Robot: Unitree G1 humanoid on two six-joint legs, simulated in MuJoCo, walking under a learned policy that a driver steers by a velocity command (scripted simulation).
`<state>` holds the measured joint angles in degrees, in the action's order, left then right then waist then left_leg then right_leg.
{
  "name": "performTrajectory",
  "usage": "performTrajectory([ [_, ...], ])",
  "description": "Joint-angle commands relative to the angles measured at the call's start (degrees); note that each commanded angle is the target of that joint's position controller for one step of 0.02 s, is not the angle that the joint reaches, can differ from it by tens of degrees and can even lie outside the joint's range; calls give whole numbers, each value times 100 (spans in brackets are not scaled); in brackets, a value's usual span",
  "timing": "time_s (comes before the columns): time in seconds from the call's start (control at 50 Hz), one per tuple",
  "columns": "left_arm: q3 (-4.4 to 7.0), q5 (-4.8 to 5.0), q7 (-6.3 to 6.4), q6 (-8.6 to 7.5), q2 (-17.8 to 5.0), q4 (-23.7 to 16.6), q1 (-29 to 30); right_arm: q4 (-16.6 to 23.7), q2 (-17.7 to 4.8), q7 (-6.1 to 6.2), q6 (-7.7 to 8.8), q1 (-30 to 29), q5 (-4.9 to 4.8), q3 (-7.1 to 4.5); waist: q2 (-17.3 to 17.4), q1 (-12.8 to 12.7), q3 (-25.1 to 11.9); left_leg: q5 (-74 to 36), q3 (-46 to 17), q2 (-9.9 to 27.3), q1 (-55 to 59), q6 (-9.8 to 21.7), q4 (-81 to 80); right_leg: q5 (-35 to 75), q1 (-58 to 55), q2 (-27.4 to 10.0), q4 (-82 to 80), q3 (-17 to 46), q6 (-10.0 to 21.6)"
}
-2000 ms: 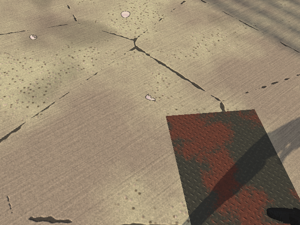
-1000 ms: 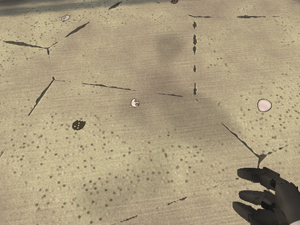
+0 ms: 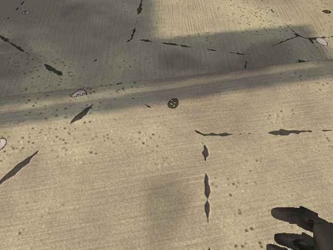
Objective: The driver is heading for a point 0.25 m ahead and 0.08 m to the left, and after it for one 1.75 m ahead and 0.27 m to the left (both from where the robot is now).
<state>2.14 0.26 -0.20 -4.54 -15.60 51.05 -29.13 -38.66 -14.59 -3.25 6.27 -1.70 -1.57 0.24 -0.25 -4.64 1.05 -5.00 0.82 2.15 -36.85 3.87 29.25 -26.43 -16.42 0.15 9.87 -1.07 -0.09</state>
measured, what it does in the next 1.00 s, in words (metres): walks ahead: left foot, then right foot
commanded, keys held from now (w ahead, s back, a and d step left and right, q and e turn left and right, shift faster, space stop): w+shift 1.00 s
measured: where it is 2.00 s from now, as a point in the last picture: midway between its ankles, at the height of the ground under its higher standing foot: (183, 49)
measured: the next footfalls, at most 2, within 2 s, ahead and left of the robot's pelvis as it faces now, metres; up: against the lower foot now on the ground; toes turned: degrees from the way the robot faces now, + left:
left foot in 0.02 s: +0.26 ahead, +0.12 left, +0.00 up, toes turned +1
right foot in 0.52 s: +0.75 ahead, -0.09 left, +0.00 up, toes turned +0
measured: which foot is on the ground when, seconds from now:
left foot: up 0.00-0.00, down 0.02-0.54, up 0.56-1.00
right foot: down 0.00-0.04, up 0.06-0.50, down 0.52-1.00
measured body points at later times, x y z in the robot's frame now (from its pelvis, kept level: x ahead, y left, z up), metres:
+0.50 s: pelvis +0.48 +0.02 +0.00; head +0.51 +0.02 +0.45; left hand +0.75 +0.22 -0.05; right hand +0.40 -0.24 -0.13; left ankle +0.22 +0.12 -0.70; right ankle +0.72 -0.09 -0.69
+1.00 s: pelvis +0.97 +0.04 +0.00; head +1.00 +0.04 +0.45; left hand +0.89 +0.29 -0.14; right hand +1.24 -0.16 -0.05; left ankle +1.20 +0.16 -0.69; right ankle +0.72 -0.08 -0.70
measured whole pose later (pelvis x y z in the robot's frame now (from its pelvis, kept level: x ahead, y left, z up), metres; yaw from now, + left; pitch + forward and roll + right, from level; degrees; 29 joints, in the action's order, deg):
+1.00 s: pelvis +0.97 +0.04 +0.00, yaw +0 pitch +2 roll -1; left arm 1.6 0.3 -0.1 -4.8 -14.1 52.7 -30.3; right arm -38.5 -13.9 -3.7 6.5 -3.1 -1.9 0.1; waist -0.1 -5.3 1.1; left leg -7.1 1.3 1.8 -37.4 4.2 27.2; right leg -26.7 -16.8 0.8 9.0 0.1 0.9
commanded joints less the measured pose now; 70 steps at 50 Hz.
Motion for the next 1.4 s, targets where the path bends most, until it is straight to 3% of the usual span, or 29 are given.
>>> performTrajectory([
  [0.02,206,-195,110,178,-1111,-337,488,-299,-1346,149,-115,2591,-70,-566,-766,1970,-1212,1072,8,-103,3787,367,702,6788,1864,-1157,3674,-21,547],
  [0.04,-89,-92,-11,13,69,-513,-650,-455,-2037,142,-73,3157,156,-728,1220,1170,-2431,3531,-3220,1502,6489,1474,398,3047,4609,-142,6455,254,226],
  [0.06,-149,112,-50,-195,-28,-331,-666,-605,-1630,94,-38,3495,90,-665,1814,1332,-3191,5258,-5274,1741,6907,1480,-1066,84,5284,274,7194,1040,348],
  [0.08,19,365,-31,-285,-605,-602,314,-676,-1177,128,-17,3174,91,-540,1538,1385,-2009,4904,-4695,1602,6264,1081,-1413,194,5930,-39,7449,980,532],
  [0.12,-21,212,10,-388,-545,-973,1488,-626,-911,100,47,2342,223,-464,126,1069,-689,2957,-3118,1215,4235,888,-1412,760,5854,-460,6797,790,593],
  [0.16,9,145,-42,-235,-403,-925,1211,-644,-420,50,104,1871,329,-327,345,463,-415,2513,-2311,864,3060,905,-1610,1134,5237,-813,6313,840,571],
  [0.2,-25,126,-49,-70,-236,-890,1132,-726,-369,54,122,1802,176,-304,405,243,-63,2483,-1943,805,2458,986,-1958,1127,5265,-981,5923,747,461],
  [0.3,-73,-9,-63,-108,-288,-1301,2546,-898,-646,240,151,2276,140,-332,103,588,677,1099,-845,524,2172,858,-2472,3212,5828,-927,3891,297,107],
  [0.42,-93,138,-345,-288,-236,-1754,3776,-1260,-863,355,18,3194,33,-315,153,917,894,-52,-310,792,3598,652,-2645,4151,5284,-347,1809,-79,261],
  [0.48,84,179,-357,-255,-629,-1806,3252,-1325,-1190,405,-172,3165,207,-400,633,378,181,-3655,-244,1056,4871,466,-1408,3003,4702,219,1908,-392,494],
  [0.52,301,248,-193,-99,-1069,-1318,1080,-1285,-1274,424,-340,2682,391,-411,961,-867,-989,-5035,-29,995,4339,243,1265,2595,2382,156,2190,-318,777],
  [0.54,381,87,-103,-20,-1477,-987,-34,-1048,-758,435,-305,2878,413,-294,9,-859,-1993,-2811,-102,511,2282,199,3433,1204,-37,-954,2661,1345,1060],
  [0.56,413,98,-203,-121,-1514,-893,-153,-1149,144,287,-80,3782,134,-26,-2250,-210,-3030,2747,-744,-752,338,-89,5566,-1241,-1622,-2133,1339,4839,2150],
  [0.58,293,47,-169,-119,-882,-805,-13,-1062,-661,255,99,3165,-96,-199,-1562,-460,-2490,2766,-1108,-350,-302,187,5716,-1841,-1339,-1859,608,5200,1775],
  [0.6,230,-26,-146,-131,-643,-782,253,-752,-817,243,185,2191,-261,-232,-987,-457,-1431,2708,-974,-116,-531,272,5687,-975,-414,-1725,629,4034,1580],
  [0.64,176,-179,-229,-260,-469,-719,914,-524,-562,267,226,1512,-64,-211,240,99,-471,2296,-879,300,-222,310,4753,654,1479,-1299,383,2829,1456],
  [0.72,70,10,-256,-279,-212,-581,1263,-560,-240,259,-81,1752,17,-156,-109,736,235,2146,-751,790,-85,53,3877,801,3007,-1085,-220,1957,1522],
  [0.82,121,28,-54,-331,-533,-417,650,-88,-303,209,8,228,181,-95,59,273,723,-434,-189,632,-147,-261,1605,2210,3378,-677,-591,706,1264],
  [0.94,150,124,25,-135,-780,-76,-145,403,-473,-36,108,-807,-25,-173,-137,93,870,-655,87,49,121,-68,-268,3641,1487,-1095,-486,328,990],
  [0.98,220,-12,73,-3,-1046,-20,-176,389,-774,-68,98,-279,-73,-326,-539,473,260,17,266,-334,649,95,-210,5981,583,-1321,420,335,843],
  [1.02,208,-210,109,176,-1105,-72,179,-48,-1258,58,-45,1821,-148,-564,-873,1670,-1060,529,187,-242,3032,425,419,7317,1128,-1279,3084,75,585],
  [1.04,-4,-179,40,102,-190,-260,-659,-237,-1801,104,-45,2816,161,-693,396,1344,-2388,2140,-2300,1286,6130,1305,756,5084,3865,-571,5809,134,358],
  [1.06,-214,-14,-65,-106,214,-65,-1066,-446,-1621,16,0,3236,-23,-690,1780,1222,-3650,4693,-4981,1946,7223,1777,-624,194,4974,302,7247,816,257],
  [1.1,33,378,1,-277,-679,-554,698,-578,-893,91,-18,2784,73,-507,900,1366,-1718,3825,-3843,1536,5817,1082,-1194,340,5955,-241,7454,924,547],
  [1.14,58,162,52,-307,-559,-764,1267,-586,-741,72,70,2036,309,-467,69,807,-675,2216,-2582,1077,3774,921,-1375,863,5524,-653,6529,886,566],
  [1.22,45,129,41,15,-283,-758,1140,-695,-411,45,116,1616,135,-375,279,210,130,2293,-1773,858,2191,1070,-2117,1131,5176,-1120,5276,828,450],
  [1.32,19,-30,-117,-147,-246,-984,2237,-943,-928,249,192,2213,146,-539,132,558,400,829,-619,517,1910,942,-2312,4021,4840,-909,3482,381,196],
  [1.36,163,96,-297,-286,-573,-1152,2718,-1108,-684,354,161,2992,53,-456,-97,736,439,1002,-830,628,3048,859,-1808,4588,5895,-940,2928,614,365],
  [1.4,100,-38,-438,-397,-386,-1379,3480,-1172,-580,473,27,3354,-11,-423,-275,980,671,1602,-835,534,2893,733,-1482,5476,5656,-753,2168,460,373],
])
Velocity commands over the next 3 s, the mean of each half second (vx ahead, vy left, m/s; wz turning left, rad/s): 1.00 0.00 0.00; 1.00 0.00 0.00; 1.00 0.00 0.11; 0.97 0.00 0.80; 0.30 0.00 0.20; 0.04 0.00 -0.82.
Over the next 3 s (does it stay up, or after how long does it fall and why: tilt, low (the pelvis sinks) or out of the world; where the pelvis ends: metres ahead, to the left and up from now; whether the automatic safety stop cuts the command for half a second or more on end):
stays up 2.24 0.29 -0.11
